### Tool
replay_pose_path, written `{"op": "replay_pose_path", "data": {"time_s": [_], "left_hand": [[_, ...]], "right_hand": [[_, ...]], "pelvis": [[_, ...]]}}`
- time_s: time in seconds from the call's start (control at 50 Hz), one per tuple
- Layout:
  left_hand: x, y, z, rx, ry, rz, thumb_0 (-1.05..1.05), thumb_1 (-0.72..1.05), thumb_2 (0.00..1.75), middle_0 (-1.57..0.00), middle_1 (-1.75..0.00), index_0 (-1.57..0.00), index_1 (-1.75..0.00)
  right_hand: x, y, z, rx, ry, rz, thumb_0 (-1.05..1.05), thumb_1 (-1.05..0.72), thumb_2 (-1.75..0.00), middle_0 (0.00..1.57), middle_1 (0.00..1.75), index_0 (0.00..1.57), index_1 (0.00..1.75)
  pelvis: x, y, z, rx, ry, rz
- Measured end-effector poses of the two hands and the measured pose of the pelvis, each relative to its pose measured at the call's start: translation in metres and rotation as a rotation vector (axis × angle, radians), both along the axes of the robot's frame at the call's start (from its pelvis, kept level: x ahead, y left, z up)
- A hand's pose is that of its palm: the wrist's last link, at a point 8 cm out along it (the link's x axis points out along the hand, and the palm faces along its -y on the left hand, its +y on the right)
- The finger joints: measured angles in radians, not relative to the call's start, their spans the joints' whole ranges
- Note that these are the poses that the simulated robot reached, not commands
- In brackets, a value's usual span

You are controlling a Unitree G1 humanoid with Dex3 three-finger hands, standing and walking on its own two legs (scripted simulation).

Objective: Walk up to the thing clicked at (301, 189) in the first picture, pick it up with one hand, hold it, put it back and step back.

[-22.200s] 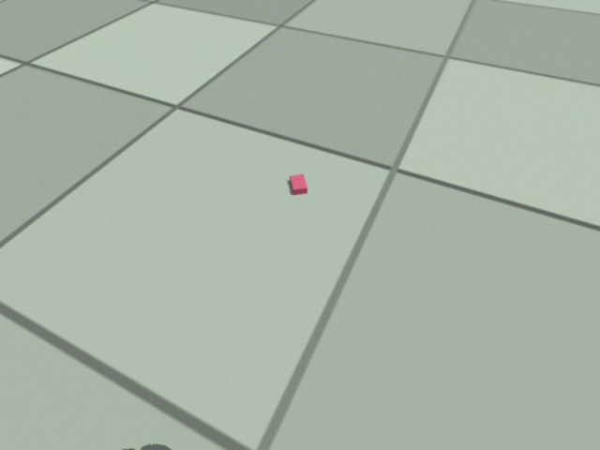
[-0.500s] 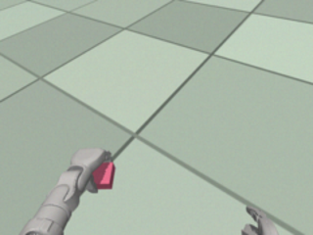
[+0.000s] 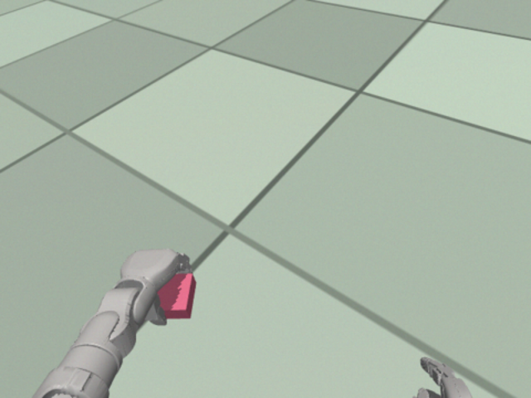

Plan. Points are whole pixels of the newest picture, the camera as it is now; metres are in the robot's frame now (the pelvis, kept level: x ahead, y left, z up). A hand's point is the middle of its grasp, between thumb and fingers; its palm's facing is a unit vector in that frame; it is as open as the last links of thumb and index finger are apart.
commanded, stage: crouch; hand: left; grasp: from above
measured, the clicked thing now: (163, 296) +0.30 +0.22 -0.07
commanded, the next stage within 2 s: lower in 1.90 s
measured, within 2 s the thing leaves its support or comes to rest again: neither
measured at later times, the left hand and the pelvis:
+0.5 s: hand (180, 313) +0.31 +0.23 -0.19, palm faces -0.42 +0.04 -0.91, open 9.7 cm; pelvis -0.03 +0.00 -0.09, yaw +1 degrees
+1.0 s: hand (205, 331) +0.35 +0.23 -0.44, palm faces -0.44 +0.02 -0.90, open 9.7 cm; pelvis -0.08 +0.01 -0.29, yaw +0 degrees
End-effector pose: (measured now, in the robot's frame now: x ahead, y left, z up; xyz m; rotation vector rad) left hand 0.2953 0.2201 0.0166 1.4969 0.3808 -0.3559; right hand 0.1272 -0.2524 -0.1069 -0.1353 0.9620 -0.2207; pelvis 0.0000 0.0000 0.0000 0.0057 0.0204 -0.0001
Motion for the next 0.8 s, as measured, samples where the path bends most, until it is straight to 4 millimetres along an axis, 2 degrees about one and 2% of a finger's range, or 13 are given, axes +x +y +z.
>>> {"op": "replay_pose_path", "data": {"time_s": [0.1, 0.18, 0.26, 0.34, 0.44, 0.56, 0.68, 0.8], "left_hand": [[-0.001, 0.0, -0.005, 0.002, 0.004, 0.005, 0.0, 0.03, 0.42, -0.82, -0.34, -0.81, -0.36], [-0.003, 0.001, -0.019, 0.005, 0.014, 0.003, 0.0, 0.03, 0.43, -0.82, -0.34, -0.81, -0.36], [-0.004, 0.003, -0.042, 0.014, 0.018, -0.004, 0.0, 0.03, 0.43, -0.83, -0.34, -0.81, -0.35], [-0.001, 0.004, -0.074, 0.043, 0.013, -0.023, 0.0, 0.02, 0.43, -0.83, -0.34, -0.82, -0.35], [0.011, 0.003, -0.122, 0.069, -0.02, -0.042, 0.0, 0.02, 0.43, -0.83, -0.34, -0.82, -0.36], [0.029, 0.003, -0.184, 0.085, -0.041, -0.037, 0.0, 0.02, 0.43, -0.83, -0.35, -0.81, -0.36], [0.042, 0.004, -0.245, 0.091, -0.042, -0.019, 0.0, 0.03, 0.43, -0.82, -0.35, -0.81, -0.36], [0.048, 0.004, -0.305, 0.08, -0.015, -0.012, 0.0, 0.03, 0.43, -0.82, -0.35, -0.8, -0.37]], "right_hand": [[0.001, -0.001, 0.001, -0.001, 0.001, 0.003, 0.01, -0.9, -0.9, 0.2, 0.3, 0.2, 0.3], [0.0, -0.002, -0.001, -0.01, 0.012, 0.01, 0.01, -0.9, -0.9, 0.2, 0.3, 0.2, 0.3], [-0.007, -0.006, -0.007, -0.028, 0.047, 0.023, 0.01, -0.9, -0.9, 0.2, 0.3, 0.2, 0.3], [-0.021, -0.013, -0.024, -0.054, 0.095, 0.034, 0.01, -0.9, -0.9, 0.2, 0.3, 0.2, 0.3], [-0.049, -0.024, -0.059, -0.092, 0.167, 0.022, 0.01, -0.9, -0.9, 0.2, 0.3, 0.2, 0.3], [-0.093, -0.031, -0.112, -0.129, 0.264, -0.019, 0.01, -0.9, -0.9, 0.2, 0.3, 0.2, 0.3], [-0.132, -0.025, -0.169, -0.133, 0.347, -0.053, 0.01, -0.91, -0.9, 0.2, 0.3, 0.2, 0.3], [-0.154, -0.014, -0.221, -0.115, 0.39, -0.044, 0.01, -0.9, -0.9, 0.2, 0.3, 0.2, 0.3]], "pelvis": [[0.0, -0.001, 0.0, 0.001, 0.004, 0.003], [-0.002, -0.002, -0.002, 0.001, 0.02, 0.008], [-0.006, -0.002, -0.009, -0.001, 0.061, 0.016], [-0.013, -0.003, -0.027, -0.008, 0.135, 0.025], [-0.024, -0.001, -0.062, -0.021, 0.244, 0.028], [-0.039, 0.002, -0.114, -0.032, 0.365, 0.026], [-0.052, 0.005, -0.166, -0.041, 0.462, 0.021], [-0.063, 0.008, -0.214, -0.05, 0.53, 0.021]]}}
